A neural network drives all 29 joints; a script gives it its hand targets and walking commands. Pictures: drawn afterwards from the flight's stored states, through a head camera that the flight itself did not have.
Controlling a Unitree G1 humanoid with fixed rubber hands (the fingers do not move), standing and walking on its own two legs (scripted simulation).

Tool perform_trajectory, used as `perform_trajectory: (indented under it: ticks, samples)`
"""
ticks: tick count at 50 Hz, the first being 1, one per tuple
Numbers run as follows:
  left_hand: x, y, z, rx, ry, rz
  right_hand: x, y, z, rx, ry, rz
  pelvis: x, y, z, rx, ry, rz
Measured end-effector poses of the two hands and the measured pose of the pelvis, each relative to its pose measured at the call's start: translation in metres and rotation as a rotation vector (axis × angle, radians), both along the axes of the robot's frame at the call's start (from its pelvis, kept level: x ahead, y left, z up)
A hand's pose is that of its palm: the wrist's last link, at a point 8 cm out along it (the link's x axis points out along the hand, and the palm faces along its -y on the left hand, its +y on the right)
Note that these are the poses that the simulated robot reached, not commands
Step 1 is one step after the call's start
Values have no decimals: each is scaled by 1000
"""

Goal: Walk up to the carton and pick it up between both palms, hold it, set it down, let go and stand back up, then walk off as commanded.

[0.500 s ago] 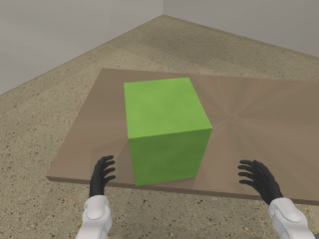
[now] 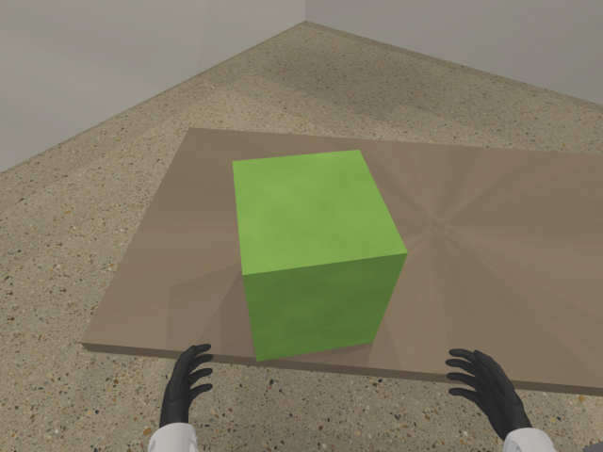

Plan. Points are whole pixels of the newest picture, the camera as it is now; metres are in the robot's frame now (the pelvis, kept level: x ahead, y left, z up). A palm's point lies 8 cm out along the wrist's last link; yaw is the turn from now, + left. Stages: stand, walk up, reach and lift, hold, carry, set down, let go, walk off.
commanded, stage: set down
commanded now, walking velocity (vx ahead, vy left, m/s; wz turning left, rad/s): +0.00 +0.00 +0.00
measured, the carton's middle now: (307, 257) +0.42 +0.03 +0.00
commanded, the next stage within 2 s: let go in 0.76 s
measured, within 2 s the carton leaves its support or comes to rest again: neither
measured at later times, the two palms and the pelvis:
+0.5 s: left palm (155, 439) +0.17 +0.22 -0.06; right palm (488, 442) +0.18 -0.21 -0.06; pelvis +0.00 +0.00 +0.00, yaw +0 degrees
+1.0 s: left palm (142, 443) +0.16 +0.24 -0.08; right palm out of the picture +0.15 -0.20 -0.08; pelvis +0.01 +0.02 +0.00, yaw +0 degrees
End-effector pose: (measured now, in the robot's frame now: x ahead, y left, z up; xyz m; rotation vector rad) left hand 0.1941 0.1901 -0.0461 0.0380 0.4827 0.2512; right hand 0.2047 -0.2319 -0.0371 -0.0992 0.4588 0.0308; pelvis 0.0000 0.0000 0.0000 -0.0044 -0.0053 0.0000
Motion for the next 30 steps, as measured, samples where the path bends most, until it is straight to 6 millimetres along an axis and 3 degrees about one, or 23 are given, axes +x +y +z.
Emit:
perform_trajectory:
  ticks: [13, 30]
  samples:
    - [-23, 14, -13, 5, 92, -30, -18, 8, -16, -20, 70, -22, 7, -2, 1, 3, -31, 10]
    - [-31, 33, -25, 30, 224, -84, -35, 24, -28, -59, 169, -51, 4, 8, 2, 6, -59, 7]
